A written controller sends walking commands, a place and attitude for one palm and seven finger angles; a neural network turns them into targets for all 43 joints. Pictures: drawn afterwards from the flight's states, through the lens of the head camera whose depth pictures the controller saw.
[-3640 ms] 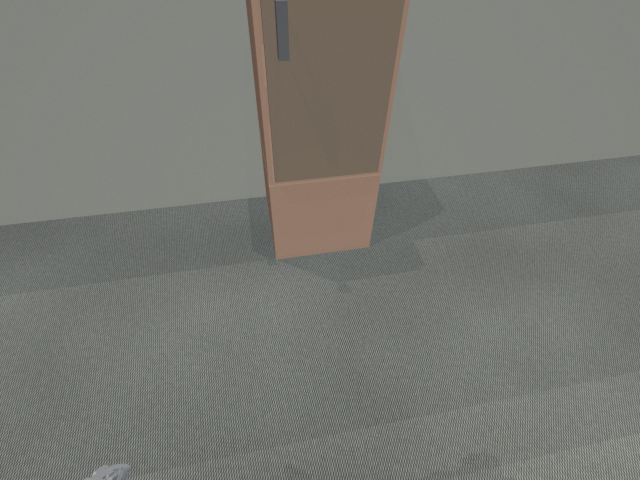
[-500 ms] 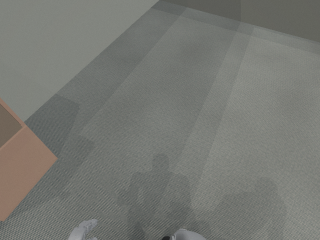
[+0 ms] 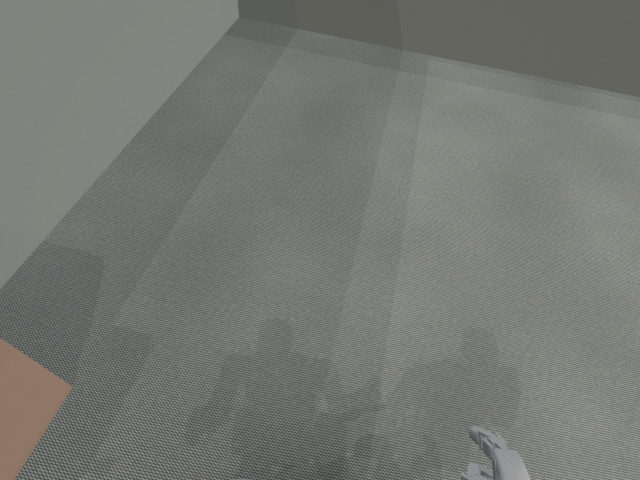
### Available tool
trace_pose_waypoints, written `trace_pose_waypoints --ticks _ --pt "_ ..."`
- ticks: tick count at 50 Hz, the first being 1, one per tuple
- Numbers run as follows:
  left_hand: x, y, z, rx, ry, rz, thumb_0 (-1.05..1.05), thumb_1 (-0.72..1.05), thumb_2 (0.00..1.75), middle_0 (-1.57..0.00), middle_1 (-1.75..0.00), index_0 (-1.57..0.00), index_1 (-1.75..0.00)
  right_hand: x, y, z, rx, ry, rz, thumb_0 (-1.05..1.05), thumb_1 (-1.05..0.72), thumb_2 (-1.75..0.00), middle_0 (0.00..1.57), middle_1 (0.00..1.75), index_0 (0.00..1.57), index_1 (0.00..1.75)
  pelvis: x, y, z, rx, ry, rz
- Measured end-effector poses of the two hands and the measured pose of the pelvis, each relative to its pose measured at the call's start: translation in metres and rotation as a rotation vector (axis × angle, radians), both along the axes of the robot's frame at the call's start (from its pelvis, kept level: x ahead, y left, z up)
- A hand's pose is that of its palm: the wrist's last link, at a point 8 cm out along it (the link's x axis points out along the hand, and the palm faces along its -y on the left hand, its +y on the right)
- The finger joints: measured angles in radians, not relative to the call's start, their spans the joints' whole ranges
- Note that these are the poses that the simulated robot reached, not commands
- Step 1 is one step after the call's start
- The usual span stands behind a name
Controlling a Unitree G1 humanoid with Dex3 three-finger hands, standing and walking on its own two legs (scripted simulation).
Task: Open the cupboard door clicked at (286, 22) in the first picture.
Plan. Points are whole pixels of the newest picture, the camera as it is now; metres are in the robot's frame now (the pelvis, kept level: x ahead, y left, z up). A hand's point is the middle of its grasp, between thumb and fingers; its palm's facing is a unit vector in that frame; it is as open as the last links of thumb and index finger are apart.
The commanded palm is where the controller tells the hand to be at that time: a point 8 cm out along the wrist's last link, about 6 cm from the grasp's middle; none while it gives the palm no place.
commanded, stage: walk to a spot facing it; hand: left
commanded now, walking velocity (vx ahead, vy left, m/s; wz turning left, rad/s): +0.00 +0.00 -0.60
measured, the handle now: out of the picture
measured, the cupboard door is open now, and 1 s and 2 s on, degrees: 0 0 0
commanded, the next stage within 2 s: turn to face it in 1.48 s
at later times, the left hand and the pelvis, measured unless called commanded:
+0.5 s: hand (239, 442) +0.18 +0.13 -0.15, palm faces -0.36 -0.89 -0.26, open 7.4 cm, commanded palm none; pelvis +0.00 -0.02 -0.01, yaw -21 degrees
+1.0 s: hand (240, 469) +0.15 +0.12 -0.15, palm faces -0.47 -0.86 -0.21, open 7.4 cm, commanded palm none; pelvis +0.04 -0.04 +0.02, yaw -35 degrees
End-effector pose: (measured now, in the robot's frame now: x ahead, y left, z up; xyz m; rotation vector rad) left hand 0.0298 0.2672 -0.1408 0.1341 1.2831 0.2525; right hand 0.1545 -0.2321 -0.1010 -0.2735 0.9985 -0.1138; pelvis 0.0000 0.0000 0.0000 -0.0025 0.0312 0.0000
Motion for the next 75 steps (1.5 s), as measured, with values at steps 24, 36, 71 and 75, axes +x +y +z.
trace_pose_waypoints --ticks 24,36,71,75 --pt "0.151 -0.082 0.019 -0.006 -0.089 -0.506 0.01 0.91 0.9 -0.2 -0.3 -0.2 -0.3 -0.254 -0.018 -0.038 0.109 0.35 -0.559 0.01 -0.9 -0.9 0.2 0.3 0.21 0.3 -0.003 -0.017 -0.002 0.01 -0.01 -0.354" --pt "0.165 -0.143 0.045 0.011 -0.154 -0.621 0.0 0.9 0.9 -0.2 -0.3 -0.2 -0.3 -0.245 -0.057 -0.033 0.143 0.245 -0.638 0.01 -0.91 -0.9 0.2 0.3 0.2 0.3 -0.008 -0.049 0.013 0.023 -0.029 -0.476" --pt "0.358 -0.216 0.012 -0.042 0.004 -0.979 0.0 0.91 0.9 -0.19 -0.3 -0.19 -0.3 -0.199 0.012 -0.005 0.127 0.294 -1.065 0.0 -0.92 -0.9 0.2 0.3 0.21 0.3 0.143 -0.064 0.015 -0.039 -0.007 -0.912" --pt "0.385 -0.285 0.013 -0.059 -0.052 -1.1 0.0 0.91 0.9 -0.19 -0.3 -0.19 -0.3 -0.225 0.034 -0.016 0.199 0.371 -1.17 0.01 -0.91 -0.9 0.2 0.3 0.2 0.3 0.149 -0.083 0.008 -0.025 -0.01 -0.971"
